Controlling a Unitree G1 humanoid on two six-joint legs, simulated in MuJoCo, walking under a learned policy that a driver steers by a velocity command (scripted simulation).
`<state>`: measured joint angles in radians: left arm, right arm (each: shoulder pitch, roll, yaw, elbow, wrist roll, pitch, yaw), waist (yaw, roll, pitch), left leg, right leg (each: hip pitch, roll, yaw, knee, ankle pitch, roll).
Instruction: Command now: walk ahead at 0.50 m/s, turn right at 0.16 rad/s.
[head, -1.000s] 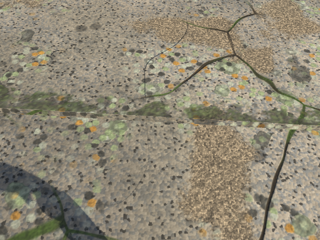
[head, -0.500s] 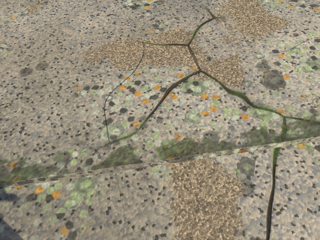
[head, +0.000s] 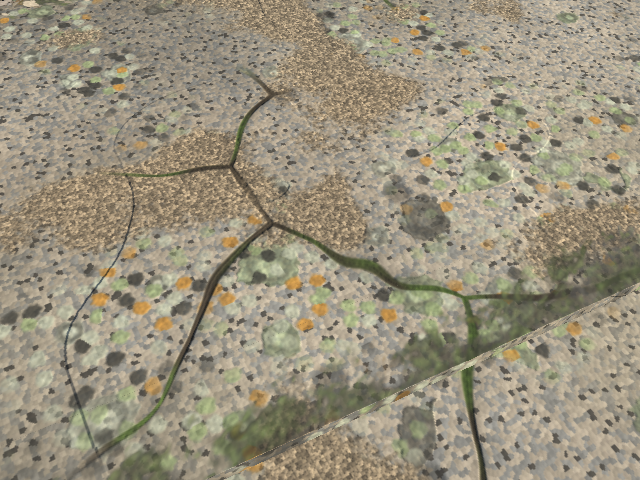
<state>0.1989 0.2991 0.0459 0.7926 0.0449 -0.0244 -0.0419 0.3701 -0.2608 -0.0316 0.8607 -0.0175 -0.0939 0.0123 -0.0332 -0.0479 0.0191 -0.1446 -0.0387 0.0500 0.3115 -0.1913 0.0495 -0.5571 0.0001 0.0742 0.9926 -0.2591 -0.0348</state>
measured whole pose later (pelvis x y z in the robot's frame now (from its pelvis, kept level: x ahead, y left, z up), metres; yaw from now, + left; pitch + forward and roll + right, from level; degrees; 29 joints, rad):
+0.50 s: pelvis +0.26 -0.05 +0.00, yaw +6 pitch +0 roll +0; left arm 0.34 0.23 0.03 0.90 0.02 -0.10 0.00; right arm 0.26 -0.27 -0.06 0.89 -0.03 -0.01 0.04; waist 0.01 0.05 0.02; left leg -0.62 0.07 -0.01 1.06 -0.17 0.04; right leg -0.06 0.04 -0.18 0.26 -0.21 -0.07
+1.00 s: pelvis +0.49 +0.03 +0.01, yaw +25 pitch +0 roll +2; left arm 0.13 0.25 0.03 0.76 0.03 -0.02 -0.02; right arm 0.27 -0.26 -0.08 0.87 -0.04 0.00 -0.01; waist -0.01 -0.02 0.05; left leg -0.20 -0.13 0.06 0.39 -0.62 0.13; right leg -0.59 -0.14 0.02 1.09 -0.34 0.05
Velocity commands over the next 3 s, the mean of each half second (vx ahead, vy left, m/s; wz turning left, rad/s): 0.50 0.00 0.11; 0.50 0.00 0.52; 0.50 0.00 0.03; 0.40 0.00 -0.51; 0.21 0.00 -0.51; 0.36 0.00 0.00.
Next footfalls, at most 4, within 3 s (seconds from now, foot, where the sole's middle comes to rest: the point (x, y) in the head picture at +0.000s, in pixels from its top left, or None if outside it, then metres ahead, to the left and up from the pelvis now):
0.22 right None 0.26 -0.12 -0.78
0.72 left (256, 452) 0.53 0.11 -0.74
1.14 right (308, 370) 0.72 0.01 -0.74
1.62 left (177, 327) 0.83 0.31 -0.74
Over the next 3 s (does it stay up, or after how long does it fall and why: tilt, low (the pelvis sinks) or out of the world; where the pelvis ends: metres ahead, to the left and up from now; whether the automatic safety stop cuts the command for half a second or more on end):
stays up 1.17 0.23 0.02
